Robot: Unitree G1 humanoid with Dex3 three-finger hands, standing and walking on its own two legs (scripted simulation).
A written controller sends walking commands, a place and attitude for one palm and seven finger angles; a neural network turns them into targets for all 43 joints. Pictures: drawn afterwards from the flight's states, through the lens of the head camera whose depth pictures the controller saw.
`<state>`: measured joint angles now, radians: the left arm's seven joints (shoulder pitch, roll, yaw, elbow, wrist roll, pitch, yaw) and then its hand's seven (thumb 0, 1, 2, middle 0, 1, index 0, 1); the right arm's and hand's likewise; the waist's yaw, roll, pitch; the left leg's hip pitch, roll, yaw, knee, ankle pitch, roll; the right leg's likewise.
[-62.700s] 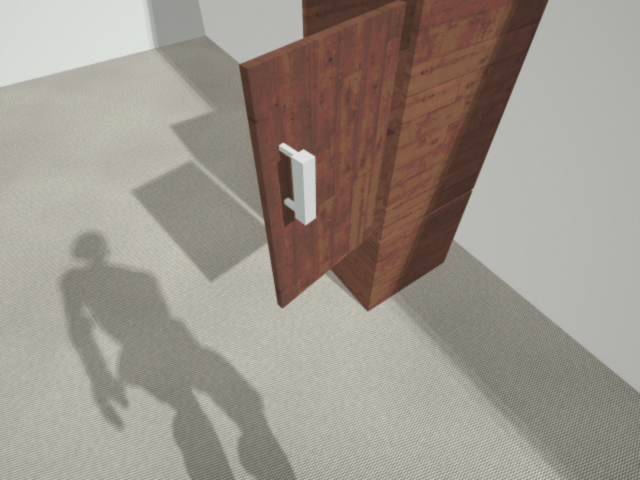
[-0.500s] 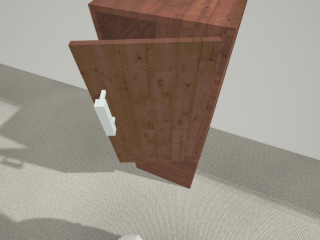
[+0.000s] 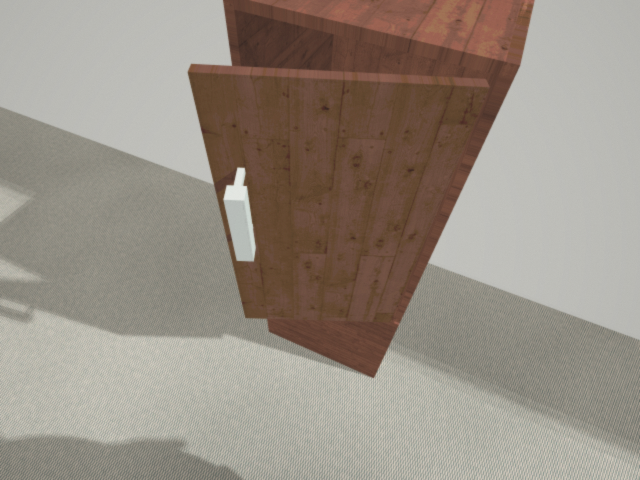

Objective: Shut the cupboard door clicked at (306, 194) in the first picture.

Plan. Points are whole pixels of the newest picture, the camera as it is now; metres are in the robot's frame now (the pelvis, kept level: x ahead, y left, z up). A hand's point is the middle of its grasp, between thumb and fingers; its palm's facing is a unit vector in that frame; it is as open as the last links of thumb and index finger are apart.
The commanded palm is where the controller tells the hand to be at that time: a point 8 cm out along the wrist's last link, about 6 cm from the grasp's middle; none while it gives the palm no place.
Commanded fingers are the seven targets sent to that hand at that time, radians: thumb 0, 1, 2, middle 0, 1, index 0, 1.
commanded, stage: come to a stop and stand still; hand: left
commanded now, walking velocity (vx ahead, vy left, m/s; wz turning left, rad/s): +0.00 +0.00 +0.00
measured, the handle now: (243, 215) +0.45 +0.15 +0.04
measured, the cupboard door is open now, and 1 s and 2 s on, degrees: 23 23 23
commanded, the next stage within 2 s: look again from close up in 0.28 s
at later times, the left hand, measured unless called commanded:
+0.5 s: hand out of the picture -0.01 +0.14 -0.18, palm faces -0.01 -0.98 -0.19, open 7.4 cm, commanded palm none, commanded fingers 0.00 0.90 0.90 -0.20 -0.30 -0.20 -0.30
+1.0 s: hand out of the picture +0.01 +0.21 -0.16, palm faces +0.14 -0.97 -0.20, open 7.4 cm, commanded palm +0.07 +0.24 -0.07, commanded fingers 0.00 0.90 0.90 -0.25 -0.36 -0.25 -0.36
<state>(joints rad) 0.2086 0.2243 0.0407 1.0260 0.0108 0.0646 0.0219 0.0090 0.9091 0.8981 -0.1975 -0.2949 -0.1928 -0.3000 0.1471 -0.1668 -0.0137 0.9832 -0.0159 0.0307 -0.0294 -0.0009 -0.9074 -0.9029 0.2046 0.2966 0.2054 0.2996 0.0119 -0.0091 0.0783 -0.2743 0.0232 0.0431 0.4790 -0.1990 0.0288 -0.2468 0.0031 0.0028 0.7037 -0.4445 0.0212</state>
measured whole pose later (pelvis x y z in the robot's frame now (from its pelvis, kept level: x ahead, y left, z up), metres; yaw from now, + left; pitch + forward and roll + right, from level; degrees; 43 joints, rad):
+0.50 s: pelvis -0.01 -0.02 +0.00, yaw +0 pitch -2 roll -1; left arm 0.30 0.13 -0.02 1.10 0.00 -0.03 0.06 0.01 0.92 0.90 -0.20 -0.30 -0.20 -0.30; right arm 0.34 -0.16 -0.01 1.10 -0.01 0.00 -0.02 0.00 -0.91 -0.90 0.20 0.30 0.20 0.30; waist -0.04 0.02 0.06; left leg -0.28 0.06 0.03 0.52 -0.21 -0.02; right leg -0.13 0.03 0.01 0.46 -0.30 -0.01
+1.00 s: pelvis -0.02 +0.01 -0.01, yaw +1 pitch -2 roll -1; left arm 0.45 0.21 0.04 0.65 -0.05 0.10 0.04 0.02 0.91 0.90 -0.20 -0.30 -0.20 -0.30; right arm 0.26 -0.19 0.01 0.94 0.02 -0.07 -0.04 0.00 -0.91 -0.90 0.20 0.30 0.20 0.30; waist 0.01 -0.03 0.04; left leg -0.32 0.00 0.04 0.55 -0.20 0.04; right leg -0.17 -0.02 0.01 0.51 -0.31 0.03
